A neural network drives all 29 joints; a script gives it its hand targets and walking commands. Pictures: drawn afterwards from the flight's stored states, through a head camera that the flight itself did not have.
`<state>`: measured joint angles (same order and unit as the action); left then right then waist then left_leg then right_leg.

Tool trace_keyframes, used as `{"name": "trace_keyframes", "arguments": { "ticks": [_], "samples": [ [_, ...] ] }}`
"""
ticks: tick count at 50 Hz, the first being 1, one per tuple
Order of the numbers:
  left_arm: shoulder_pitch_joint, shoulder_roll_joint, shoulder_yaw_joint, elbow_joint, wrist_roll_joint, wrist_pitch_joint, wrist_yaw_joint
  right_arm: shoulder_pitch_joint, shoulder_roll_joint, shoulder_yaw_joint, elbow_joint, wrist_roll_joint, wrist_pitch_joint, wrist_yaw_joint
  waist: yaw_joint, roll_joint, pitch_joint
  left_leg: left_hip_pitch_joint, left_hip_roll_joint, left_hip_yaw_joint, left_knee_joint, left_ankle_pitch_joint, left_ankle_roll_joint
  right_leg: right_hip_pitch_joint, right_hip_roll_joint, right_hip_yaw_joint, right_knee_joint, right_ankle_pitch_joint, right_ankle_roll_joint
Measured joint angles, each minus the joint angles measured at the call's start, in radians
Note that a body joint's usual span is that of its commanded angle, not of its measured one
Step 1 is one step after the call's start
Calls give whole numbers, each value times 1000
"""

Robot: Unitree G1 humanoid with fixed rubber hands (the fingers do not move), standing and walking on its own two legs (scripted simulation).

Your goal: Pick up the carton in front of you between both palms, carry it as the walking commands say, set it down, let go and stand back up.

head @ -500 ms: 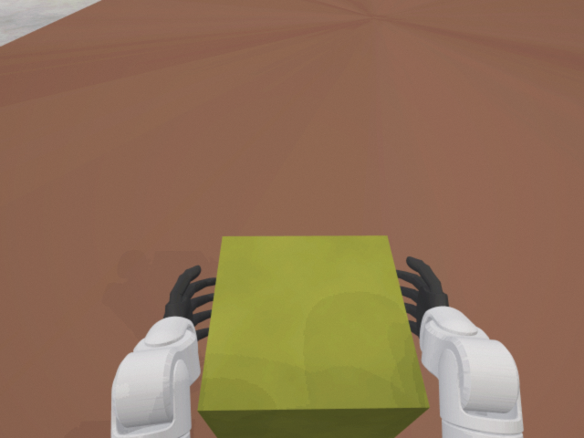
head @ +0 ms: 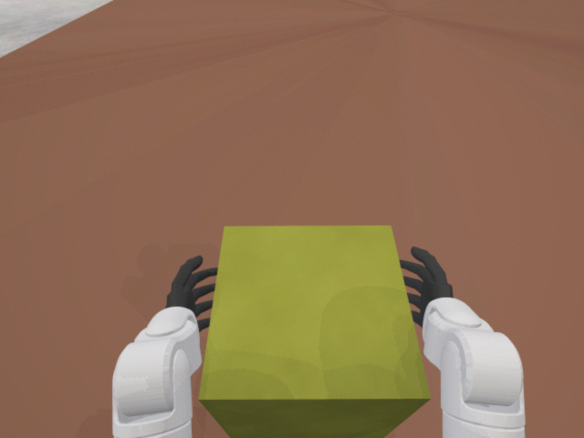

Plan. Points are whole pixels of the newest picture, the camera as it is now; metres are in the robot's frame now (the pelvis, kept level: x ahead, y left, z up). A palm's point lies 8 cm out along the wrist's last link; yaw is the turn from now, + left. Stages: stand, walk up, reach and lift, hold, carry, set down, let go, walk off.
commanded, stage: carry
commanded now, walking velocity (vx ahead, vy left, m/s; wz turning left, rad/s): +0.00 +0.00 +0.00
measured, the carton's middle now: (307, 341) +0.27 +0.00 +0.02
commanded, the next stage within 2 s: none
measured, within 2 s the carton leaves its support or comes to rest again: neither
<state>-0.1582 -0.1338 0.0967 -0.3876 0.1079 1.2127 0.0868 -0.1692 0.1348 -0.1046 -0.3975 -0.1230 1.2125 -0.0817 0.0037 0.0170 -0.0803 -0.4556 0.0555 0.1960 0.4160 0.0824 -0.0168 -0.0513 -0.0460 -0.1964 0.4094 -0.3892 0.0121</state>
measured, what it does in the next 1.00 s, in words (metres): walks ahead: right foot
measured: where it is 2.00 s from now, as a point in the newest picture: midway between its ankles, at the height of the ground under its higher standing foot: outside the picture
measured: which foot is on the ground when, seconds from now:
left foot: down 0.00-1.00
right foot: down 0.00-0.04, up 0.06-0.14, down 0.16-1.00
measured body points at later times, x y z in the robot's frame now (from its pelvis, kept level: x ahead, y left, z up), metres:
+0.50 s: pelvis +0.13 -0.01 +0.00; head +0.11 -0.01 +0.45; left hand +0.41 +0.13 +0.08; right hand +0.40 -0.17 +0.08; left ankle +0.13 +0.10 -0.73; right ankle +0.00 -0.11 -0.73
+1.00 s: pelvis +0.10 -0.02 +0.00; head +0.08 -0.02 +0.45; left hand +0.38 +0.12 +0.04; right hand +0.37 -0.18 +0.04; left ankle +0.13 +0.10 -0.73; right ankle +0.00 -0.11 -0.73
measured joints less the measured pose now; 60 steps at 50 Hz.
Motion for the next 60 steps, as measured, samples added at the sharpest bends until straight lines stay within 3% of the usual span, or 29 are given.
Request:
{"name": "trace_keyframes", "arguments": {
  "ticks": [2, 4, 5, 7, 10, 18, 34, 49, 60],
  "samples": [
    [-18, 0, 20, 20, 5, 8, -3, -15, 2, 2, 37, -3, -8, 0, -6, -45, -6, 27, -24, 26, 22, -115, 69, -34, -37, 23, 138, -60, 19],
    [-28, -2, 37, 44, 12, 16, -3, -34, 5, -4, 84, -4, -13, 1, -7, -69, 4, 38, -31, 37, 43, -180, 98, -96, -38, 81, 249, -116, 30],
    [-26, -3, 38, 53, 16, 18, -3, -36, 6, -7, 100, -3, -13, 2, -6, -70, 9, 49, -28, 37, 33, -173, 80, -118, -31, 97, 254, -144, 30],
    [-22, -2, 34, 63, 18, 20, -1, -31, 5, -10, 112, -1, -13, 3, -4, -64, 21, 76, -24, 37, 11, -186, 82, -136, -24, 105, 165, -129, 29],
    [-15, -2, 21, 56, 16, 17, 3, -15, 3, -11, 100, 6, -21, 3, -7, -62, 29, 109, -28, 35, 8, -214, 82, -117, -35, 92, 63, 64, 30],
    [-22, -3, 16, 57, 15, 4, 3, -17, 2, -17, 85, 4, -25, 5, -5, -35, -36, 100, -10, 24, 102, -306, 57, -90, -32, 80, 82, -7, 27],
    [5, 1, 9, 107, 22, -21, -6, 2, -1, -7, 128, -11, -37, 8, -1, -28, -47, 119, 11, -9, 131, -333, 25, -63, -17, 47, 94, -15, 14],
    [36, 4, -4, 277, 63, -210, -31, 41, -5, -1, 287, -53, -223, 33, -5, -26, -22, 103, 23, -12, 160, -335, 23, -76, -15, 35, 122, -48, -7],
    [-42, -6, 60, 543, 136, -410, -66, -41, 6, -65, 560, -130, -428, 68, -3, -21, -22, 98, 29, -15, 127, -281, 28, -94, -7, 30, 120, -11, -15]
  ]
}}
